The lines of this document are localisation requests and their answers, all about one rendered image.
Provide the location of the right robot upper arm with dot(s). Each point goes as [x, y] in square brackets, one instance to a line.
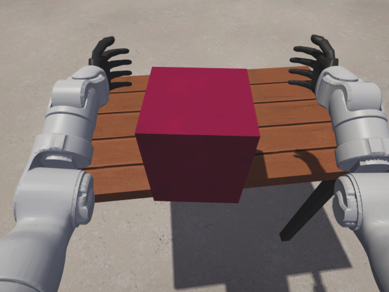
[361, 203]

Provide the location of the right robot hand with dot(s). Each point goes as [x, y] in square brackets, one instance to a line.
[325, 59]

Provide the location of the table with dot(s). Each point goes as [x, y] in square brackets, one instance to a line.
[296, 144]

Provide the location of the left robot upper arm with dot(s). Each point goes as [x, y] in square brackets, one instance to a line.
[51, 204]

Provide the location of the carton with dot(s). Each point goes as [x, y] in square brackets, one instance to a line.
[197, 133]

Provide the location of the robot right forearm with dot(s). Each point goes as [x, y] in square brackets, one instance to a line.
[358, 120]

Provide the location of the robot left forearm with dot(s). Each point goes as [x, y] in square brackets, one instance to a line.
[65, 140]

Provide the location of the left robot hand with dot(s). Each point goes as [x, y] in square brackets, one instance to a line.
[100, 58]

